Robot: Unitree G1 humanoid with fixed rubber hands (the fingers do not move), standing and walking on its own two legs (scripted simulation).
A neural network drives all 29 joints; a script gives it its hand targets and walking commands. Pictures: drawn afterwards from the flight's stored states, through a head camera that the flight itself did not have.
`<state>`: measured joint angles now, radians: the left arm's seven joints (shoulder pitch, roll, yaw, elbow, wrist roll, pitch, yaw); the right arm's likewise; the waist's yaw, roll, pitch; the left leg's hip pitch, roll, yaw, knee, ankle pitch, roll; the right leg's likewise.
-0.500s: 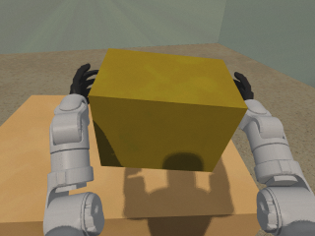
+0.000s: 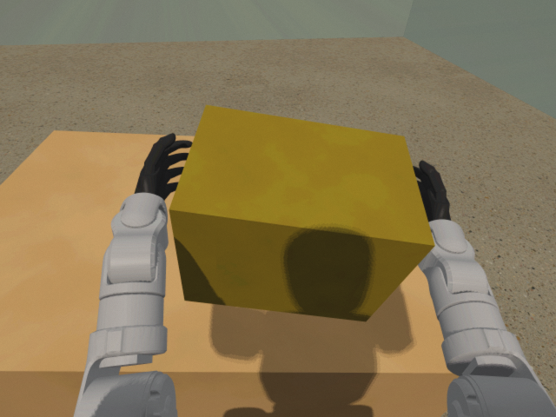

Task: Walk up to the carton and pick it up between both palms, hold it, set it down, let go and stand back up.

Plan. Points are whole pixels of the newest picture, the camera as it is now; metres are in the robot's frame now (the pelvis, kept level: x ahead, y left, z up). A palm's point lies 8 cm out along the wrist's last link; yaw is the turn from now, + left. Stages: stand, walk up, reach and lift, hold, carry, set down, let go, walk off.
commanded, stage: set down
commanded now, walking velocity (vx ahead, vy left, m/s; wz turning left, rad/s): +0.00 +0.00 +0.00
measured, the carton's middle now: (291, 220) +0.39 -0.01 +0.11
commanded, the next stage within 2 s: none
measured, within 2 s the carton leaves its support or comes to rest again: neither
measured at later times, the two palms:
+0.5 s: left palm (152, 198) +0.38 +0.18 +0.16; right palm (420, 218) +0.36 -0.20 +0.14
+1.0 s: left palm (181, 202) +0.41 +0.15 +0.13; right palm (430, 231) +0.36 -0.23 +0.11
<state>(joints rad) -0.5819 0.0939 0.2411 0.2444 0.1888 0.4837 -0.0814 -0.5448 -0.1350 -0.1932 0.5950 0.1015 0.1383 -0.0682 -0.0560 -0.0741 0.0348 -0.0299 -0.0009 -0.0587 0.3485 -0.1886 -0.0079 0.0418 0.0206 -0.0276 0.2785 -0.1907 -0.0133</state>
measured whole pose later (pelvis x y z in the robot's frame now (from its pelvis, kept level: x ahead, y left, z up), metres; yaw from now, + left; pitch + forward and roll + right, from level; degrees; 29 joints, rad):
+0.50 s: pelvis +0.00 +0.00 +0.00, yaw -1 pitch -4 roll -1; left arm -0.59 0.12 0.25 0.37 0.14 0.38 -0.08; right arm -0.56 -0.11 -0.21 0.66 0.06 0.08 -0.07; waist -0.04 -0.07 0.00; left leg -0.08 0.00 -0.04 0.34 -0.18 0.00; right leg -0.01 0.02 -0.02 0.27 -0.18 -0.01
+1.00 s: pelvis +0.01 +0.00 +0.00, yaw -3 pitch -1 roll +0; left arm -0.68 0.08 0.32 0.65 0.16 0.21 -0.08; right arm -0.60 -0.12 -0.30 0.77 -0.04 0.03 -0.05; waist -0.03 -0.04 0.00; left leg -0.11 0.01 0.00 0.29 -0.16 -0.01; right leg -0.08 0.02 0.00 0.28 -0.17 -0.01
